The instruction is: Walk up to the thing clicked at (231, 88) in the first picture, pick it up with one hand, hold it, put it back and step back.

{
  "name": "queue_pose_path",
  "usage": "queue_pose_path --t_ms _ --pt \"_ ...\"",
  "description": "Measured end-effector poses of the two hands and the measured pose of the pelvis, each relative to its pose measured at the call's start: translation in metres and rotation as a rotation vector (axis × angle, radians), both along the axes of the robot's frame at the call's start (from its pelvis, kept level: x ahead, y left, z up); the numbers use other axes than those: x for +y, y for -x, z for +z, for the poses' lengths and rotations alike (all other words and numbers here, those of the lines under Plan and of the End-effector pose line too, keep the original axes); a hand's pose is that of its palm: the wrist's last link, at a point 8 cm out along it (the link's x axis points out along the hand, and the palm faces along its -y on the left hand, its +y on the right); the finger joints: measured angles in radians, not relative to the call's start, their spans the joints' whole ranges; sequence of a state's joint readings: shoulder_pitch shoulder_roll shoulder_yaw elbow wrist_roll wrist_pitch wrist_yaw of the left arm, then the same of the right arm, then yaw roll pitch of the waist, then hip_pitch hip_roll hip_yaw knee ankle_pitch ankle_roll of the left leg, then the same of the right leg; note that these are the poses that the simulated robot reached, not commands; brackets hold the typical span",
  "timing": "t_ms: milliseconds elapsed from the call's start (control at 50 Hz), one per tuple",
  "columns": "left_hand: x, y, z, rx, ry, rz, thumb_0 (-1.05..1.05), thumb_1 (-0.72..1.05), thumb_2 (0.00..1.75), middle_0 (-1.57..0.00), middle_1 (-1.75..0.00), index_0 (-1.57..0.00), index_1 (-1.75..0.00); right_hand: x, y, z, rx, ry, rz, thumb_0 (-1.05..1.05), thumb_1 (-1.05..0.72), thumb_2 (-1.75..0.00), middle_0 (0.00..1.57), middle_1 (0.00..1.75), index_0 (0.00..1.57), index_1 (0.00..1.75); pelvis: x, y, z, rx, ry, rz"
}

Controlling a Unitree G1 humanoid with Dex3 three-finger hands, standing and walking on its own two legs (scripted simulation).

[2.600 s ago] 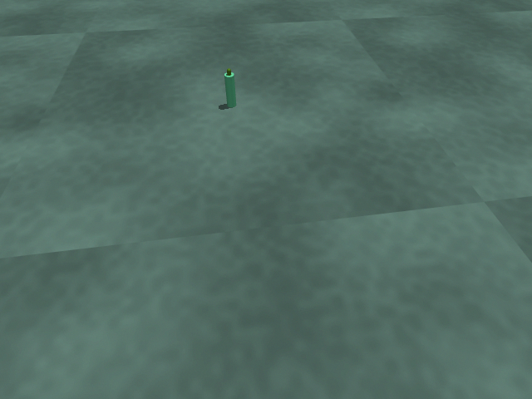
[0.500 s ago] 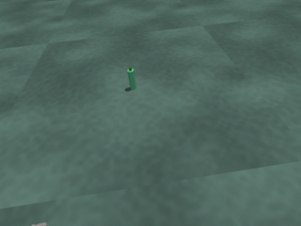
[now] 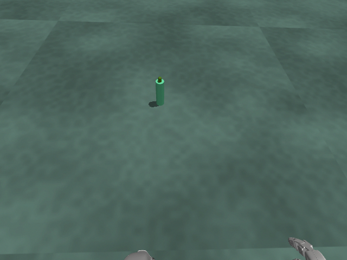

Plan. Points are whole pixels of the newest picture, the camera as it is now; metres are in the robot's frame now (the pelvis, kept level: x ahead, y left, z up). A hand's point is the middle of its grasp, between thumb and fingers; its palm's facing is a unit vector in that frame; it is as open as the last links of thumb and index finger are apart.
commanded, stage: walk up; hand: left
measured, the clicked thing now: (160, 90) +1.34 +0.17 -0.62
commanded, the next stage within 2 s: none
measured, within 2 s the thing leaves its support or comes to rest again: neither
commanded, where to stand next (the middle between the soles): +1.01 -0.03 m, yaw -3 degrees
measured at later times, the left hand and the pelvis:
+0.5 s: hand (112, 174) +0.36 +0.21 -0.10, palm faces -0.05 -0.91 -0.41, open 7.4 cm; pelvis +0.24 -0.06 +0.01, yaw -1 degrees
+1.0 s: hand (109, 146) +0.48 +0.26 -0.14, palm faces -0.03 -0.94 -0.34, open 7.4 cm; pelvis +0.46 -0.02 +0.01, yaw +0 degrees
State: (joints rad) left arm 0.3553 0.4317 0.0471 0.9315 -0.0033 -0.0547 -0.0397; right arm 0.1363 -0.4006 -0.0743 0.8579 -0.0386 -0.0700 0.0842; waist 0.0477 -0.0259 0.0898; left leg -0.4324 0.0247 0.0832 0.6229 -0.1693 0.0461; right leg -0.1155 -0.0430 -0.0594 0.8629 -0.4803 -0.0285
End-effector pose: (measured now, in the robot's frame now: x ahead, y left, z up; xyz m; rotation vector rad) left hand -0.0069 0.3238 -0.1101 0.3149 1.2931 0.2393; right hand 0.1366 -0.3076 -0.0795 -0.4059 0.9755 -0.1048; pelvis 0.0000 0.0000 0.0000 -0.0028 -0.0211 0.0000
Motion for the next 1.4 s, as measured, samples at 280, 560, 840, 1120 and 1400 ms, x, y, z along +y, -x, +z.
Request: queue_pose_path --t_ms 280,560,840,1120,1400 --pt "-0.030 -0.239 0.033 -0.174 0.024 -0.197 0.00 0.91 0.89 -0.20 -0.30 -0.20 -0.30 -0.030 -0.041 0.005 0.096 -0.020 -0.159 0.00 -0.90 -0.89 0.20 0.30 0.20 0.30 -0.019 -0.137 0.020 -0.016 -0.034 -0.036" --pt "-0.080 -0.359 0.058 -0.235 -0.049 -0.149 0.00 0.91 0.89 -0.20 -0.30 -0.20 -0.30 -0.077 -0.166 -0.028 0.190 -0.070 -0.151 0.01 -0.91 -0.89 0.20 0.30 0.20 0.30 -0.066 -0.266 0.019 -0.028 -0.017 -0.021" --pt "-0.040 -0.398 0.022 -0.075 -0.015 -0.023 0.00 0.90 0.89 -0.20 -0.30 -0.21 -0.30 -0.054 -0.344 -0.002 0.132 -0.008 -0.046 0.00 -0.91 -0.89 0.20 0.30 0.20 0.30 -0.045 -0.391 0.012 -0.018 0.038 0.011" --pt "-0.030 -0.557 0.017 -0.102 0.040 -0.111 0.00 0.91 0.89 -0.20 -0.30 -0.20 -0.30 -0.027 -0.433 0.018 0.063 0.015 -0.103 0.00 -0.90 -0.89 0.20 0.30 0.20 0.30 -0.021 -0.501 0.021 -0.027 -0.011 -0.011" --pt "-0.068 -0.703 0.040 -0.229 -0.048 -0.147 0.00 0.91 0.89 -0.20 -0.30 -0.20 -0.30 -0.068 -0.499 -0.035 0.210 -0.044 -0.156 0.01 -0.90 -0.89 0.20 0.30 0.20 0.30 -0.058 -0.608 0.006 -0.036 -0.017 -0.015"
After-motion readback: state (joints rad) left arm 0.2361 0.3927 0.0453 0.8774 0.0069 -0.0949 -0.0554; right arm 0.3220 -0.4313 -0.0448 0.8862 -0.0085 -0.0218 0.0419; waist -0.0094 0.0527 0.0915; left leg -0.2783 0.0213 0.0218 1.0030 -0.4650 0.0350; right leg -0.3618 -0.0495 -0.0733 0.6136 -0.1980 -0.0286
